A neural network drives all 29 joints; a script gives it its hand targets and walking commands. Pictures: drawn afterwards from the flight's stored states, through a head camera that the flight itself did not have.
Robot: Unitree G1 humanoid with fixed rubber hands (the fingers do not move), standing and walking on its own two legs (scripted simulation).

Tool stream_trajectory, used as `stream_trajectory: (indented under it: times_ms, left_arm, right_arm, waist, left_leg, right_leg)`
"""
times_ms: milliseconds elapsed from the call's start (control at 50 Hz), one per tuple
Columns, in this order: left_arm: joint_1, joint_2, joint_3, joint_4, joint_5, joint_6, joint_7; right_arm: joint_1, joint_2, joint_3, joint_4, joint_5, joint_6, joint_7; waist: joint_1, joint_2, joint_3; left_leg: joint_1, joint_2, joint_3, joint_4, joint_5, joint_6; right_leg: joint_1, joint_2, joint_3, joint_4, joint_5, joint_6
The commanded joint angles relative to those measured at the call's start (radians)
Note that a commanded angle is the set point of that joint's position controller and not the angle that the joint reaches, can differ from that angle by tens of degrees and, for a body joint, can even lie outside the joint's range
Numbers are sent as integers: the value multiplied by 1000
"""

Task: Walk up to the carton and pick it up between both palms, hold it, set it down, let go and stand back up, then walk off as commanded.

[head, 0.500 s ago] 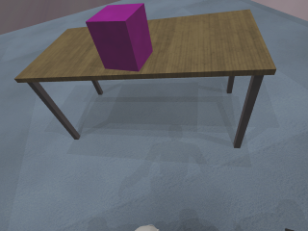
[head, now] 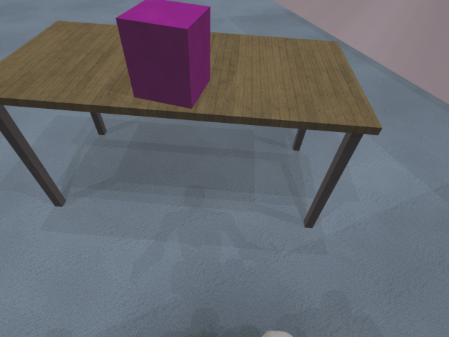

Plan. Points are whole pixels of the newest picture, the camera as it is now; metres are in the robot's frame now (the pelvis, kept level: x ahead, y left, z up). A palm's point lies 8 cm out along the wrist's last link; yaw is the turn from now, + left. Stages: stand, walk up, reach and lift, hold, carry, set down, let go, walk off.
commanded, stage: walk up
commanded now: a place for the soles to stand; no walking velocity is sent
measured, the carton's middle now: (170, 53) +0.94 +0.21 +0.07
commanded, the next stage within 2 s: none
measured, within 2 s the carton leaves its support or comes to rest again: neither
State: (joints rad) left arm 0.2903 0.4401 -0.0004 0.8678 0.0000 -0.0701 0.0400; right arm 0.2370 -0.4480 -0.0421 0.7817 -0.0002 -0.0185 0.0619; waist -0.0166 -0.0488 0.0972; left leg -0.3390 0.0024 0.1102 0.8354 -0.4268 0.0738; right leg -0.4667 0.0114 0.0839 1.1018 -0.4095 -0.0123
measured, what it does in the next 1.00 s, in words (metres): steps to the left: right foot, then left foot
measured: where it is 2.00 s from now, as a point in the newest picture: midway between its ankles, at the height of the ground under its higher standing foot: outside the picture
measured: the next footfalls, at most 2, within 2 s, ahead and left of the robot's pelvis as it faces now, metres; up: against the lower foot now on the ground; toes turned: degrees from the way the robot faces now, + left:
right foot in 0.10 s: +0.12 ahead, -0.13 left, +0.00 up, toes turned -1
left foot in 0.50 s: +0.11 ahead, +0.19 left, +0.00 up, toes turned -1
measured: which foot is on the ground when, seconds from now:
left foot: down 0.00-0.12, up 0.14-0.48, down 0.50-0.88, up 0.90-1.00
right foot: up 0.00-0.08, down 0.10-0.50, up 0.52-0.86, down 0.88-1.00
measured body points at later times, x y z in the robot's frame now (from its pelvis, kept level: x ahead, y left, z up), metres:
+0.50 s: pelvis +0.04 +0.07 -0.01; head +0.05 +0.02 +0.44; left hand +0.11 +0.42 -0.07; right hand +0.12 -0.27 -0.14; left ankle +0.07 +0.19 -0.70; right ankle +0.08 -0.12 -0.70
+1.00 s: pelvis +0.10 +0.10 -0.01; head +0.12 +0.09 +0.44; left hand +0.17 +0.44 -0.10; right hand +0.17 -0.24 -0.11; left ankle +0.10 +0.20 -0.67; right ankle +0.15 -0.05 -0.70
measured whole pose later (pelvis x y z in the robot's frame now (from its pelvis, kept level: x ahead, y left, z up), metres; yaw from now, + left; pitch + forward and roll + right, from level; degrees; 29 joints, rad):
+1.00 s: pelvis +0.10 +0.10 -0.01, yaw -3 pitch -3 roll -1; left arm 0.33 0.45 0.00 0.87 0.00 -0.11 0.05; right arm 0.28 -0.48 -0.06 0.75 0.00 0.01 0.06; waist -0.02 0.05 0.10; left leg -0.45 0.01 0.02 1.10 -0.52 0.04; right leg -0.45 -0.03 -0.01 0.86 -0.37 0.00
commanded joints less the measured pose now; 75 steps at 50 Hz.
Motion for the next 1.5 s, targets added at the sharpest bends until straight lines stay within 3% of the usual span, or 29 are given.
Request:
stream_trajectory:
  times_ms: [0, 60, 100, 120, 160, 220, 320, 380, 440, 480, 500, 520, 540, 580, 760, 800, 840, 860, 880, 920, 1040, 1080, 1100, 1120, 1160, 1200, 1240, 1440, 1480]
  left_arm:
    - [-13, 227, 94, -54, 6, -38, 20]
    - [278, 217, 112, 30, 2, -63, 30]
    - [306, 421, 170, 13, 21, -63, 52]
    - [190, 420, 158, -9, 10, -51, 49]
    - [158, 364, 160, -25, 4, -46, 46]
    - [89, 289, 138, -56, -7, -47, 36]
    - [51, 367, 178, -80, 15, -40, 22]
    - [25, 391, 176, -83, 28, -37, 21]
    - [-107, 337, 157, -99, 28, -19, 23]
    - [-52, 116, 71, -101, 24, -11, 31]
    - [-45, 215, 95, -104, 11, -15, 42]
    - [-100, 261, 96, -88, 12, -24, 47]
    - [-67, 272, 103, -79, 11, -26, 38]
    - [22, 262, 102, -33, 1, -33, 25]
    - [-63, 241, 102, -56, -6, -46, 19]
    - [58, 201, 100, -20, -4, -55, 17]
    - [393, 315, 160, 51, 7, -72, 40]
    - [381, 401, 175, 33, 16, -67, 52]
    - [279, 439, 173, 29, 0, -56, 53]
    - [165, 392, 159, -6, -1, -55, 53]
    - [-15, 369, 160, -85, 18, -39, 32]
    - [-86, 369, 147, -102, 21, -25, 23]
    - [-120, 282, 122, -98, 19, -13, 18]
    - [-98, 139, 77, -98, 18, -8, 22]
    - [-69, 244, 85, -73, 14, -2, 37]
    - [-49, 267, 99, -54, 6, -5, 26]
    - [-34, 226, 86, -52, -9, -2, 17]
    - [-72, 209, 88, -64, 3, -12, 11]
    - [-62, 212, 89, -47, 7, -30, 11]
  right_arm:
    - [74, -230, -112, -80, -39, 6, -8]
    - [-94, -185, -78, -150, -30, 18, -8]
    - [-25, -86, -37, -165, -27, 24, -6]
    - [-48, -211, -63, -136, -38, 43, -12]
    - [-49, -266, -100, -98, -50, 45, 2]
    - [45, -226, -100, -65, -49, 43, 9]
    - [82, -258, -115, -54, -52, 50, 20]
    - [51, -259, -118, -41, -50, 42, 20]
    - [268, -244, -126, 38, -39, 5, 11]
    - [334, -334, -157, 77, -61, -9, -15]
    - [221, -392, -153, 23, -48, -10, -19]
    - [148, -390, -145, 7, -30, -15, -17]
    - [90, -346, -134, -6, -34, -20, -21]
    - [83, -295, -121, -12, -34, -23, -29]
    - [118, -248, -104, -50, -33, 0, -24]
    - [66, -243, -105, -76, -24, 8, -23]
    - [-69, -143, -58, -143, -17, 2, -14]
    - [-17, -87, -37, -161, -17, -8, -15]
    - [-43, -204, -50, -154, -30, 15, -24]
    - [-63, -265, -81, -137, -36, 16, -19]
    - [101, -268, -113, -104, -29, 21, 20]
    - [194, -259, -124, -65, -32, 4, 11]
    - [337, -250, -133, -3, -31, -9, -7]
    - [389, -317, -153, 20, -57, -13, -27]
    - [195, -384, -141, -46, -35, -20, -37]
    - [135, -303, -118, -43, -27, -34, -47]
    - [172, -280, -113, -17, -28, -46, -60]
    - [110, -267, -116, -44, -31, -31, -57]
    - [99, -259, -107, -44, -13, -27, -55]
  waist:
    - [-84, 284, -38]
    - [100, 169, -138]
    - [92, -203, -170]
    - [71, -43, -90]
    - [50, 10, -10]
    - [8, -156, 3]
    - [5, -311, -63]
    - [1, -282, -45]
    - [-122, -142, -137]
    - [-159, 322, -50]
    - [-105, 243, -34]
    - [-103, 188, 47]
    - [-54, 87, 53]
    - [-29, 179, -38]
    - [-78, 368, -31]
    - [-16, 322, -113]
    - [180, 68, -244]
    - [134, -154, -264]
    - [123, 2, -224]
    - [74, 81, -66]
    - [-9, -267, -32]
    - [-92, -199, -36]
    - [-147, -17, -56]
    - [-186, 306, -64]
    - [-102, 165, 6]
    - [-39, 6, 20]
    - [-40, 131, -13]
    - [-42, 355, -111]
    - [-26, 279, -108]
  left_leg:
    - [264, 293, -340, -357, 285, 192]
    - [-46, 187, -186, -51, 342, 93]
    - [-461, -29, -98, 367, -150, -39]
    - [-488, 22, -207, 381, -157, -42]
    - [-492, 61, -237, 340, -73, -55]
    - [-378, 73, -204, 286, -30, -60]
    - [-293, 98, -187, 218, -81, -69]
    - [-278, 102, -184, 151, -131, -49]
    - [134, 72, -144, -202, -26, -42]
    - [284, 202, -540, -425, -250, -99]
    - [199, 355, -858, -634, -362, 7]
    - [134, 361, -904, -656, -332, 7]
    - [163, 339, -782, -567, -207, 29]
    - [263, 273, -574, -403, 138, 83]
    - [284, 211, -382, -272, 566, 137]
    - [159, 177, -301, -135, 640, 127]
    - [-286, 51, -137, 335, 467, 32]
    - [-487, -22, -118, 464, -104, -23]
    - [-562, 10, -202, 466, -191, -35]
    - [-545, 83, -235, 423, -132, -49]
    - [-203, 102, -173, 150, -169, -42]
    - [1, 95, -192, -136, -32, -29]
    - [210, 36, -161, -253, -48, -59]
    - [257, 179, -498, -453, -277, -62]
    - [129, 399, -890, -674, -333, 10]
    - [221, 322, -704, -505, 105, -19]
    - [263, 271, -574, -400, 524, -56]
    - [313, 313, -455, -285, 483, 154]
    - [243, 287, -405, -217, 622, 148]
  right_leg:
    - [-158, -75, -132, -326, -166, -16]
    - [329, -21, -121, -614, 113, -49]
    - [538, -366, 684, -801, -197, -174]
    - [404, -426, 781, -876, -536, -213]
    - [380, -344, 615, -803, -428, -210]
    - [236, -279, 397, -754, -215, -171]
    - [141, -283, 360, -700, -368, -218]
    - [135, -334, 409, -694, -324, -237]
    - [-58, -235, 154, -366, -101, -157]
    - [-477, 67, -51, 198, -217, -25]
    - [-505, 51, -43, 218, -178, -22]
    - [-503, 9, 19, 235, -137, -27]
    - [-490, -47, -15, 210, -69, -21]
    - [-403, -79, -60, 105, -33, -8]
    - [-231, -46, -175, -263, -128, -16]
    - [19, -30, -198, -380, 22, -33]
    - [547, -136, 103, -584, 111, -119]
    - [682, -387, 538, -662, 155, -202]
    - [630, -480, 721, -721, -61, -291]
    - [468, -415, 579, -707, -41, -289]
    - [30, -354, 332, -641, -220, -242]
    - [-84, -305, 208, -455, -157, -190]
    - [-242, -165, 26, -217, -134, -112]
    - [-438, 23, -90, 116, -202, -36]
    - [-448, 22, -9, 190, -139, 1]
    - [-409, -37, -16, 168, -66, -7]
    - [-359, -56, -3, 130, -39, -10]
    - [-240, -65, -100, -163, -171, -25]
    - [-103, -58, -126, -304, -113, -36]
